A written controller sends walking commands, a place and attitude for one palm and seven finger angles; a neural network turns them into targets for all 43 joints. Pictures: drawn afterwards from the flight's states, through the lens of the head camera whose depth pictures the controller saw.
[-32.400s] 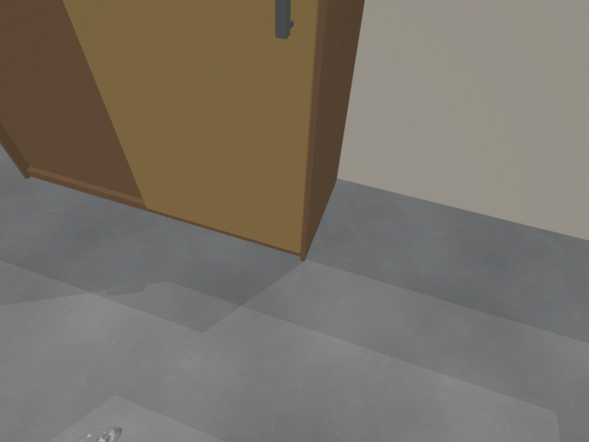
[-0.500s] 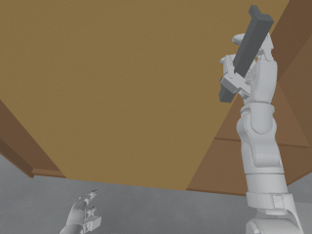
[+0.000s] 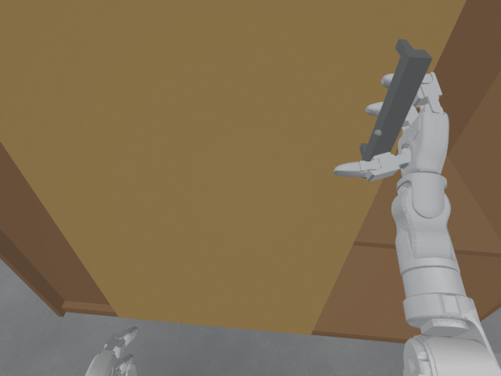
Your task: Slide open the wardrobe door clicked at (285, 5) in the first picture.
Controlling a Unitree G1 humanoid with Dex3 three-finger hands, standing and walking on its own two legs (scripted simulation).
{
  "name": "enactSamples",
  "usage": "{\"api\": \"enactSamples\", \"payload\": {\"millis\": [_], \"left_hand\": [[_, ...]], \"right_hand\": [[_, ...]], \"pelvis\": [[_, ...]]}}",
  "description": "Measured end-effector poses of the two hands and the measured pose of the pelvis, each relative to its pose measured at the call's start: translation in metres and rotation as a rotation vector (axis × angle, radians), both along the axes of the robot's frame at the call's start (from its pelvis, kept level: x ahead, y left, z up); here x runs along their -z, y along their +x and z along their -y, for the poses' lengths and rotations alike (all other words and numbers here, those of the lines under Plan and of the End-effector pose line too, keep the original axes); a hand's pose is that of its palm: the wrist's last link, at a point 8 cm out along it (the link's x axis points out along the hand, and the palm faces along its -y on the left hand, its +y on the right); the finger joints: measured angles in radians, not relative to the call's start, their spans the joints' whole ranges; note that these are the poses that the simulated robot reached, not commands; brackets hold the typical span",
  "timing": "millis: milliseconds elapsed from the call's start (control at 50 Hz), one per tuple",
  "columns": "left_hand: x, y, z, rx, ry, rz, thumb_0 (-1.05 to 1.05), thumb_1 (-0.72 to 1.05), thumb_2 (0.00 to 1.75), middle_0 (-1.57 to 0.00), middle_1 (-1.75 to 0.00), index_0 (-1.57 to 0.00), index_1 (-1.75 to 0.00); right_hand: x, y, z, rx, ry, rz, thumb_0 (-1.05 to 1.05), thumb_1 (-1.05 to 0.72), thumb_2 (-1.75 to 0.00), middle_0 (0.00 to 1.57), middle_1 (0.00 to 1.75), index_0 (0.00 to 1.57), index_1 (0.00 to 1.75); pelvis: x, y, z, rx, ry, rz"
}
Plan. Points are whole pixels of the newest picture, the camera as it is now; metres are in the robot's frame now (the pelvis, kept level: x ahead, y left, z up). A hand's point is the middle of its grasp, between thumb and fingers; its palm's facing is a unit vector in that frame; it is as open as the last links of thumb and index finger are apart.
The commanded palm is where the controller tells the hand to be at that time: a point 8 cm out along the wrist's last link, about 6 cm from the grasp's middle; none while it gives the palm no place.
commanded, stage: loosen the grip on the handle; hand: right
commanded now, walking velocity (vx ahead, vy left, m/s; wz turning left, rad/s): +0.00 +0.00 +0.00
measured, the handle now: (385, 113) +0.42 -0.16 +0.25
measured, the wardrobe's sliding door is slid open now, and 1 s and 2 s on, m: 0.47 0.47 0.47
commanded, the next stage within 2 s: slip the hand off the handle in 0.14 s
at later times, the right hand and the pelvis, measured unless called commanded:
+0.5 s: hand (407, 138) +0.38 -0.18 +0.24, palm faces +0.14 +0.99 -0.02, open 14.7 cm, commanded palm +0.35 -0.23 +0.22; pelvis +0.03 -0.02 +0.00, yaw +0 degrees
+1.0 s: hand (447, 159) +0.33 -0.22 +0.25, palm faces +0.12 +0.99 -0.05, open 14.7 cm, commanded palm +0.30 -0.26 +0.22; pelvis +0.03 -0.02 +0.00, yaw -1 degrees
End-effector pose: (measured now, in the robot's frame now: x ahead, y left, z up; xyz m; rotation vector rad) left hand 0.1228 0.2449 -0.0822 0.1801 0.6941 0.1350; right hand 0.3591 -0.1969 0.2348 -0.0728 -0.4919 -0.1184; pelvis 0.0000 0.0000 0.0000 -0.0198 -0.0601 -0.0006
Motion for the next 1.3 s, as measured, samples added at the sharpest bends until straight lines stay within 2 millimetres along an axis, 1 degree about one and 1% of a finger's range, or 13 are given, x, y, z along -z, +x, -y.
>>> {"api": "enactSamples", "payload": {"millis": [80, 140, 260, 380, 440, 520, 600, 740, 860, 940, 1060, 1200, 1300], "left_hand": [[0.005, -0.005, -0.003, -0.025, 0.006, -0.034, 0.02, 0.9, 0.9, -0.2, -0.3, -0.2, -0.3], [0.007, -0.002, -0.002, -0.024, 0.008, -0.044, 0.02, 0.91, 0.9, -0.2, -0.3, -0.2, -0.3], [0.005, 0.022, 0.009, 0.012, -0.003, -0.012, 0.02, 0.91, 0.9, -0.2, -0.3, -0.19, -0.3], [-0.001, 0.049, 0.025, 0.048, -0.007, 0.018, 0.02, 0.9, 0.9, -0.2, -0.3, -0.2, -0.3], [-0.004, 0.059, 0.031, 0.056, -0.012, 0.035, 0.02, 0.9, 0.9, -0.2, -0.3, -0.2, -0.3], [-0.008, 0.069, 0.038, 0.065, -0.014, 0.049, 0.02, 0.9, 0.9, -0.2, -0.3, -0.2, -0.3], [-0.008, 0.073, 0.042, 0.083, -0.004, 0.048, 0.02, 0.9, 0.9, -0.2, -0.3, -0.2, -0.3], [-0.005, 0.072, 0.046, 0.092, 0.014, 0.029, 0.02, 0.9, 0.9, -0.2, -0.3, -0.2, -0.3], [-0.005, 0.067, 0.045, 0.079, 0.005, 0.039, 0.02, 0.9, 0.9, -0.2, -0.3, -0.2, -0.3], [-0.005, 0.064, 0.044, 0.082, 0.0, 0.045, 0.02, 0.9, 0.9, -0.2, -0.3, -0.2, -0.3], [-0.007, 0.065, 0.041, 0.094, -0.001, 0.062, 0.02, 0.9, 0.9, -0.2, -0.3, -0.2, -0.3], [-0.014, 0.073, 0.04, 0.126, 0.008, 0.111, 0.02, 0.9, 0.9, -0.2, -0.3, -0.2, -0.3], [-0.019, 0.08, 0.043, 0.148, 0.01, 0.147, 0.02, 0.9, 0.9, -0.2, -0.3, -0.2, -0.3]], "right_hand": [[0.001, 0.001, 0.003, -0.028, -0.006, 0.007, 0.0, 0.49, -0.23, 0.38, 1.29, 0.27, 1.25], [0.002, -0.002, 0.006, -0.03, 0.013, 0.01, 0.0, 0.52, -0.21, 0.36, 1.26, 0.27, 1.22], [0.003, -0.005, 0.006, -0.032, 0.012, 0.006, -0.01, 0.55, -0.2, 0.33, 1.21, 0.23, 1.15], [0.003, -0.003, 0.01, -0.042, 0.002, 0.018, -0.01, 0.56, -0.19, 0.35, 1.21, 0.23, 1.14], [0.002, -0.004, 0.02, -0.03, 0.004, 0.014, -0.01, 0.56, -0.19, 0.36, 1.21, 0.24, 1.15], [0.002, -0.01, 0.045, 0.018, 0.017, 0.009, -0.01, 0.56, -0.19, 0.33, 1.19, 0.25, 1.15], [0.0, -0.02, 0.062, 0.038, -0.002, 0.022, -0.01, 0.56, -0.19, 0.3, 1.17, 0.25, 1.15], [-0.002, -0.026, 0.069, -0.005, -0.012, 0.027, -0.01, 0.56, -0.19, 0.26, 1.16, 0.25, 1.16], [-0.003, -0.031, 0.077, 0.008, -0.005, 0.025, -0.01, 0.56, -0.19, 0.26, 1.15, 0.26, 1.16], [-0.004, -0.043, 0.076, 0.003, -0.012, 0.043, -0.01, 0.56, -0.19, 0.25, 1.15, 0.25, 1.16], [0.0, -0.068, 0.072, -0.007, -0.019, 0.044, -0.01, 0.56, -0.19, 0.25, 1.15, 0.26, 1.16], [0.001, -0.101, 0.073, 0.024, -0.022, 0.06, -0.01, 0.56, -0.19, 0.25, 1.15, 0.26, 1.16], [0.001, -0.115, 0.071, 0.013, -0.034, 0.057, -0.01, 0.56, -0.19, 0.25, 1.15, 0.26, 1.16]], "pelvis": [[-0.001, 0.006, 0.0, -0.005, 0.004, -0.002], [-0.002, 0.01, 0.002, -0.006, 0.006, -0.005], [-0.002, 0.018, 0.007, -0.005, 0.006, -0.017], [-0.002, 0.024, 0.011, -0.001, 0.007, -0.031], [-0.002, 0.027, 0.014, -0.003, 0.007, -0.032], [-0.001, 0.031, 0.016, -0.002, 0.009, -0.03], [0.0, 0.032, 0.019, 0.007, 0.013, -0.027], [0.001, 0.031, 0.022, 0.019, 0.017, -0.027], [0.001, 0.029, 0.022, 0.013, 0.016, -0.025], [0.001, 0.028, 0.021, 0.011, 0.015, -0.019], [0.001, 0.026, 0.018, 0.012, 0.015, -0.004], [0.002, 0.02, 0.012, 0.024, 0.018, 0.018], [0.002, 0.015, 0.009, 0.034, 0.018, 0.027]]}}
